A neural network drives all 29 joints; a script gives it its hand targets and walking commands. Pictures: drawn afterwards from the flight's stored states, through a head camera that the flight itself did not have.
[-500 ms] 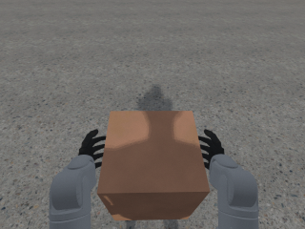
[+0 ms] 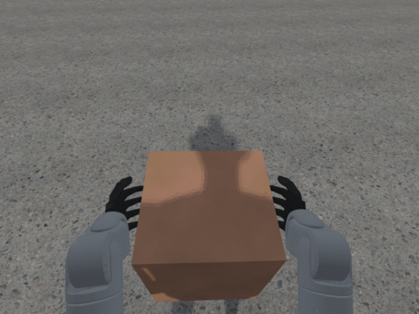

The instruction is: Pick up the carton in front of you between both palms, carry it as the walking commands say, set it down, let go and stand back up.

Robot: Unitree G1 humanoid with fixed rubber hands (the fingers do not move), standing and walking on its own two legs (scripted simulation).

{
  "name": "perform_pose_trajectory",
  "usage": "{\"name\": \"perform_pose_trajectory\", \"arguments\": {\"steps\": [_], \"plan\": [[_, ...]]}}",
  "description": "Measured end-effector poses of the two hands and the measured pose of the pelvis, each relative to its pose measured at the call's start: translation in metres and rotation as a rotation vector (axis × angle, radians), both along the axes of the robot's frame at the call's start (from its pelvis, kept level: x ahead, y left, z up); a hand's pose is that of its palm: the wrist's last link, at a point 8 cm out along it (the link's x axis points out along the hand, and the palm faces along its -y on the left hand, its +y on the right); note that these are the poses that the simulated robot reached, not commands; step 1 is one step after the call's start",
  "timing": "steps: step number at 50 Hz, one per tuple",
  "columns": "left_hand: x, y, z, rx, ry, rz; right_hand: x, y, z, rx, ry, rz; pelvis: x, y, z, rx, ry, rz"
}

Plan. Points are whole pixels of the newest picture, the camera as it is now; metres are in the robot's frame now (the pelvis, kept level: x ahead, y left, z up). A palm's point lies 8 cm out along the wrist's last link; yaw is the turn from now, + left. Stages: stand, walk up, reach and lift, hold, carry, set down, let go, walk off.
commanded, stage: carry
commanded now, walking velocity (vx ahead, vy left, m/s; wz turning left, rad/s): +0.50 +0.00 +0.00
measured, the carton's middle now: (205, 230) +0.29 +0.00 +0.02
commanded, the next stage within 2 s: none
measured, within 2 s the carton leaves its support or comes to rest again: neither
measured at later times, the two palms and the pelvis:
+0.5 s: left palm (140, 111) +0.60 +0.16 +0.10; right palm (253, 111) +0.59 -0.14 +0.10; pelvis +0.33 +0.02 +0.00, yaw -1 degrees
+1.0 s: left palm (160, 60) +0.92 +0.14 +0.10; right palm (243, 61) +0.93 -0.16 +0.09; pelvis +0.66 -0.01 +0.00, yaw +0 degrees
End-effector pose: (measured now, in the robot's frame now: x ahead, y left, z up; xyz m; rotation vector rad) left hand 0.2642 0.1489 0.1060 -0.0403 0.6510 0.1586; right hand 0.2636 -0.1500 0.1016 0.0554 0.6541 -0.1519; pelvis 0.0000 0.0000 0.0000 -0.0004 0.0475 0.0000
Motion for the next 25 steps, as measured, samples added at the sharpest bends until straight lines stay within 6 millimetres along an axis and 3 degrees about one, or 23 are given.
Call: {"name": "perform_pose_trajectory", "arguments": {"steps": [2, 5, 12, 19, 25], "plan": [[0.028, -0.007, -0.008, 0.019, 0.030, 0.004, 0.030, -0.007, -0.013, 0.019, 0.030, 0.004, 0.026, -0.008, -0.003, -0.019, 0.000, 0.008], [0.057, -0.012, -0.019, 0.017, 0.113, 0.020, 0.064, -0.012, -0.022, 0.020, 0.113, 0.016, 0.057, -0.017, 0.007, -0.002, 0.008, 0.026], [0.130, -0.014, -0.006, 0.022, 0.121, 0.039, 0.143, -0.014, -0.011, 0.013, 0.119, 0.044, 0.133, -0.023, 0.027, 0.026, 0.026, 0.019], [0.231, -0.008, 0.012, 0.013, 0.026, 0.006, 0.233, -0.008, 0.010, 0.007, 0.024, 0.009, 0.230, -0.009, 0.024, 0.018, 0.022, 0.008], [0.332, 0.014, -0.007, -0.021, -0.002, -0.019, 0.327, 0.014, 0.001, -0.022, -0.003, -0.020, 0.328, 0.017, -0.003, 0.011, -0.002, -0.023]]}}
